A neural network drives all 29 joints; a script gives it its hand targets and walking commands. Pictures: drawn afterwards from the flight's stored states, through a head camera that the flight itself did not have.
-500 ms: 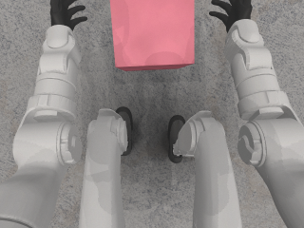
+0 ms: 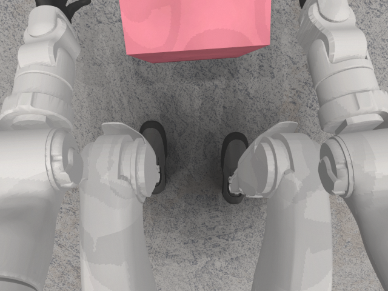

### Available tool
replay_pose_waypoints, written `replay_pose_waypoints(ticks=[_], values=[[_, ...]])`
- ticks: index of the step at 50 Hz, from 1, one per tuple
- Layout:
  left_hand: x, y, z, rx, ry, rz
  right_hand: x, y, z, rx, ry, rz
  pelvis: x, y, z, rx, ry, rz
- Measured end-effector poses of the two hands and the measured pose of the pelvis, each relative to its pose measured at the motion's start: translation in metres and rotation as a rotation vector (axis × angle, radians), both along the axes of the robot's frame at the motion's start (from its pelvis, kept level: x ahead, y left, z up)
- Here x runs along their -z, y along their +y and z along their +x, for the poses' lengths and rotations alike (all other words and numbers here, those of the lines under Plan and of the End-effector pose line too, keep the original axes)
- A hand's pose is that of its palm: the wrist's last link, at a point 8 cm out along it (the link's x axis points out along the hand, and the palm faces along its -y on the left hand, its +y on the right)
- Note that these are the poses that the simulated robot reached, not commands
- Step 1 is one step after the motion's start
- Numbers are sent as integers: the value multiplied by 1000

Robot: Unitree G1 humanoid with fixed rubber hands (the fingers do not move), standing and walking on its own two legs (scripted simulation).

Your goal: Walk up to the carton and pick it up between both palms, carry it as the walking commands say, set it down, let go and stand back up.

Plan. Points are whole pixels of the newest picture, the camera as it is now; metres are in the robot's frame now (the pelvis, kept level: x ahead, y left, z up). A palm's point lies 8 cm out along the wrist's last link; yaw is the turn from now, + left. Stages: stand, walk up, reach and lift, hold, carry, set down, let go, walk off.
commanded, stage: reach and lift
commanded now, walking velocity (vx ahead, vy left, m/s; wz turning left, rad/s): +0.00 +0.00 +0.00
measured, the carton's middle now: out of the picture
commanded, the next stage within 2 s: none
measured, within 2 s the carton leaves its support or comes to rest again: leaves its support in 1.80 s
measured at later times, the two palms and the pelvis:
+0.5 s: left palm (55, 0) +0.52 +0.24 -0.19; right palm out of the picture +0.54 -0.14 -0.18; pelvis +0.00 +0.00 -0.01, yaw +0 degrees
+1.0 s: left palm out of the picture +0.54 +0.19 -0.18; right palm out of the picture +0.54 -0.12 -0.18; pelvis +0.00 +0.00 -0.01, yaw +0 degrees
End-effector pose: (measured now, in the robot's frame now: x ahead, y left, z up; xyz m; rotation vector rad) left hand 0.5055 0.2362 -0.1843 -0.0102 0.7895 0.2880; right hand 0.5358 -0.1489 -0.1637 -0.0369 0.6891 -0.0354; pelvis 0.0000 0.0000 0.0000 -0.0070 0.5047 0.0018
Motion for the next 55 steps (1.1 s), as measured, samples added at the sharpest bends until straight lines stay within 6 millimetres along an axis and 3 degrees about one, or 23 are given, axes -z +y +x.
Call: replay_pose_waypoints(ticks=[6,35,42,47,55], values=[[11,4,7,8,-4,4,23,4,2,-31,65,3,7,0,4,1,25,1],[7,-6,13,83,-31,27,18,12,4,-76,23,-30,13,1,3,2,7,-1],[1,-21,20,109,-50,7,14,22,5,-90,11,-16,13,1,3,2,7,-1],[-5,-47,32,131,-74,-46,10,30,7,-97,-1,2,13,1,3,2,7,-1],[-3,-51,33,128,-79,-41,18,25,4,-83,29,1,13,1,3,5,16,2]])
